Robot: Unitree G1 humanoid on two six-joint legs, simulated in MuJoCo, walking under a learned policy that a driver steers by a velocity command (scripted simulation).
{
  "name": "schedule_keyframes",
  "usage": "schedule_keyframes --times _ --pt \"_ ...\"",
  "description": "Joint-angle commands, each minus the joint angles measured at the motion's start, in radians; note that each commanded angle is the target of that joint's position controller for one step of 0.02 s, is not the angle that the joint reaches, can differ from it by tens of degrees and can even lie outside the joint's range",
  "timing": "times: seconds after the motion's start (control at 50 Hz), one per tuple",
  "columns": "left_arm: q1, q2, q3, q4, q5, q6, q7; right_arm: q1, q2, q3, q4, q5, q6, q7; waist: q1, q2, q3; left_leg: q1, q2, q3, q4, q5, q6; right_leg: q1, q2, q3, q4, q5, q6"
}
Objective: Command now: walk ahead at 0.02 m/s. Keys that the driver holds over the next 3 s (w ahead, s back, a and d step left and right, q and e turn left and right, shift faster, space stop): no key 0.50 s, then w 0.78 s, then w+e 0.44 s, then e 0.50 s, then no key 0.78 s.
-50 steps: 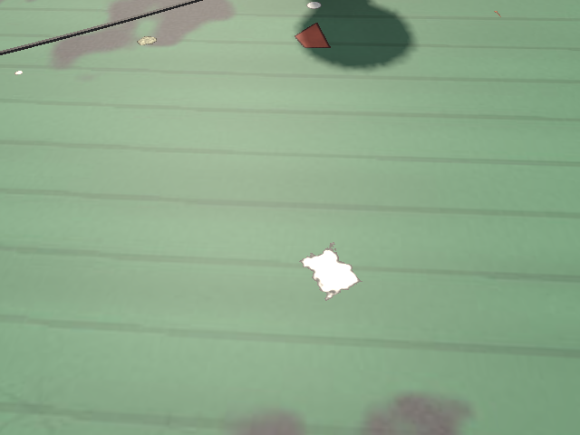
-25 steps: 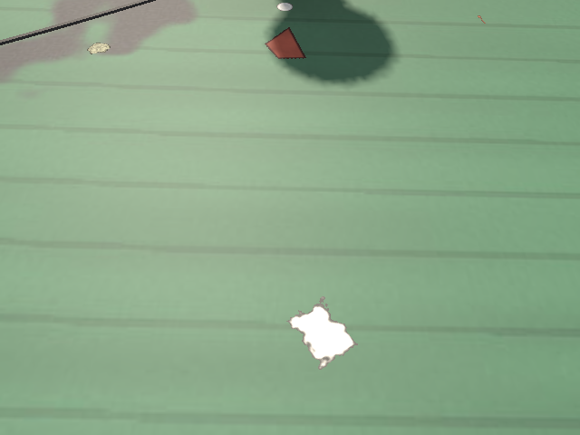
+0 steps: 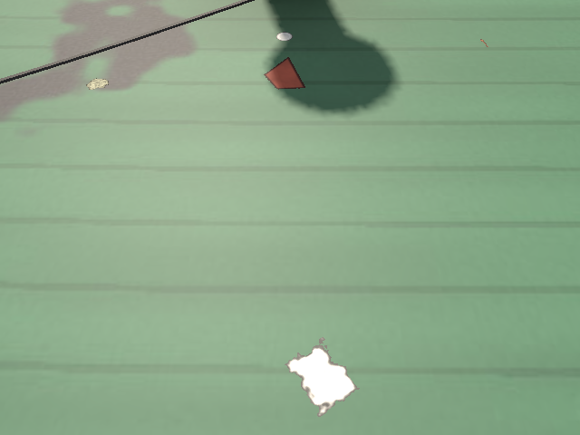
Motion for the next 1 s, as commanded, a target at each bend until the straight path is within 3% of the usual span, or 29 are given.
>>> schedule_keyframes --times 0.02,0.5,0.54,0.58,0.62,0.64,0.66,0.7,0.74,0.76,0.78,0.8,0.82,0.84,0.86,0.88,0.9,0.94,1.0 --pt "-0.013 0.118 0.020 -0.031 0.000 -0.002 0.004 0.053 -0.085 -0.012 -0.009 -0.001 -0.003 -0.004 0.001 -0.004 -0.078 -0.076 0.037 -0.028 -0.068 0.224 0.016 0.154 -0.069 0.067 -0.042 0.364 -0.069" --pt "-0.001 0.102 0.008 0.027 0.001 0.016 0.014 0.142 -0.044 0.007 0.038 -0.005 -0.020 -0.013 0.012 0.000 0.005 -0.139 0.039 -0.027 -0.127 0.054 0.016 0.126 -0.039 0.054 -0.100 0.125 -0.041" --pt "0.025 0.103 0.009 0.041 -0.003 0.018 0.015 0.174 -0.055 0.001 0.049 0.003 -0.017 -0.015 0.010 0.020 0.007 -0.148 0.035 -0.034 -0.144 -0.161 0.040 0.099 -0.004 0.022 -0.079 -0.151 -0.042" --pt "0.011 0.113 0.015 0.031 -0.008 0.007 0.014 0.179 -0.089 -0.011 0.028 0.013 -0.019 -0.020 -0.005 0.058 0.067 -0.165 0.085 -0.115 -0.185 -0.387 0.098 -0.026 0.025 -0.008 -0.014 -0.373 -0.048" --pt "-0.044 0.077 0.010 0.000 -0.016 -0.024 0.000 0.237 -0.143 -0.032 0.033 0.025 -0.038 -0.019 -0.031 0.158 0.118 -0.102 0.247 -0.335 -0.306 -0.494 0.185 -0.162 0.038 -0.067 0.164 -0.235 -0.037" --pt "-0.058 0.075 0.011 -0.011 -0.018 -0.038 -0.009 0.226 -0.160 -0.041 0.030 0.027 -0.048 -0.018 -0.030 0.182 0.150 -0.092 0.329 -0.425 -0.341 -0.470 0.224 -0.219 -0.004 -0.043 0.256 -0.177 -0.046" --pt "-0.057 0.076 0.012 -0.018 -0.023 -0.049 -0.016 0.216 -0.149 -0.040 0.022 0.023 -0.058 -0.016 -0.023 0.171 0.163 -0.069 0.356 -0.448 -0.342 -0.414 0.237 -0.269 -0.033 -0.021 0.304 -0.202 -0.058" --pt "-0.042 0.072 0.011 -0.025 -0.035 -0.067 -0.026 0.189 -0.127 -0.038 0.005 0.028 -0.072 -0.005 -0.003 0.143 0.166 -0.025 0.323 -0.375 -0.300 -0.269 0.204 -0.272 -0.058 -0.013 0.223 -0.252 -0.075" --pt "0.064 0.067 0.019 0.018 -0.036 -0.077 -0.030 0.143 -0.132 -0.039 -0.010 0.037 -0.070 0.006 0.056 0.120 0.121 -0.138 0.225 -0.224 -0.216 -0.152 0.152 0.013 0.006 -0.100 0.015 -0.119 -0.068" --pt "0.170 0.088 0.035 0.060 -0.032 -0.074 -0.030 0.139 -0.137 -0.039 -0.017 0.033 -0.070 0.010 0.092 0.110 0.071 -0.210 0.180 -0.173 -0.133 -0.020 0.135 0.189 0.050 -0.119 -0.002 -0.051 -0.058" --pt "0.299 0.132 0.054 0.090 -0.028 -0.073 -0.029 0.103 -0.122 -0.033 -0.033 0.030 -0.075 0.012 0.150 0.023 0.021 -0.293 0.120 -0.086 0.084 0.164 0.095 0.332 -0.018 0.005 -0.059 -0.060 -0.086" --pt "0.431 0.249 0.080 0.106 -0.027 -0.076 -0.027 0.099 -0.047 -0.015 -0.077 0.025 -0.089 0.010 0.171 -0.277 -0.049 -0.519 -0.016 0.050 0.470 0.074 0.013 0.503 -0.257 0.442 -0.239 -0.157 -0.215" --pt "0.464 0.207 0.054 0.113 -0.010 -0.092 -0.038 0.058 -0.043 -0.015 -0.103 0.035 -0.105 0.008 0.166 -0.269 -0.096 -0.623 -0.046 -0.091 0.723 -0.190 0.017 0.511 -0.387 0.751 -0.361 -0.205 -0.301" --pt "0.365 0.163 0.032 0.087 -0.008 -0.106 -0.037 0.039 -0.061 -0.021 -0.116 0.060 -0.116 0.017 0.112 -0.162 -0.022 -0.721 0.020 -0.150 0.836 -0.142 0.052 0.463 -0.399 0.679 -0.344 -0.237 -0.282" --pt "0.289 0.125 0.017 0.059 -0.007 -0.113 -0.041 0.033 -0.068 -0.022 -0.115 0.062 -0.122 0.024 0.081 -0.100 0.011 -0.731 0.067 -0.140 0.843 -0.042 0.080 0.406 -0.353 0.543 -0.342 -0.216 -0.242" --pt "0.240 0.114 0.006 0.041 -0.004 -0.114 -0.046 0.026 -0.073 -0.028 -0.112 0.052 -0.124 0.024 0.057 -0.056 0.042 -0.723 0.101 -0.128 0.787 0.051 0.091 0.347 -0.314 0.433 -0.359 -0.148 -0.211" --pt "0.219 0.099 -0.003 0.032 0.000 -0.113 -0.048 0.023 -0.087 -0.039 -0.111 0.040 -0.120 0.023 0.039 -0.055 0.052 -0.672 0.128 -0.122 0.717 0.111 0.092 0.296 -0.273 0.337 -0.371 -0.049 -0.181" --pt "0.259 0.087 -0.012 0.039 0.005 -0.103 -0.039 0.030 -0.077 -0.044 -0.106 0.035 -0.104 0.031 0.029 -0.077 0.045 -0.609 0.134 -0.090 0.632 0.165 0.073 0.260 -0.222 0.218 -0.390 0.101 -0.162" --pt "0.310 0.128 -0.009 0.042 0.008 -0.097 -0.017 -0.078 -0.049 -0.038 -0.150 0.025 -0.091 0.034 0.040 -0.050 0.065 -0.645 0.126 -0.061 0.475 0.246 0.030 0.258 -0.216 0.150 -0.413 0.243 -0.178"
Next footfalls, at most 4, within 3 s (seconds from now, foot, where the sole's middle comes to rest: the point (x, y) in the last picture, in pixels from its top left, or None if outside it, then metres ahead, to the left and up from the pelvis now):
1.28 left None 0.47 0.11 -0.77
1.84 right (365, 333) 0.75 -0.16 -0.77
2.34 left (295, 286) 0.89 0.01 -0.77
2.66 right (377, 345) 0.71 -0.19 -0.77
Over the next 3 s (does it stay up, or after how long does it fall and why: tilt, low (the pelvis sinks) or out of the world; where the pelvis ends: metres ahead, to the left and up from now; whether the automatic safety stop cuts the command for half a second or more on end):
stays up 0.76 -0.09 0.00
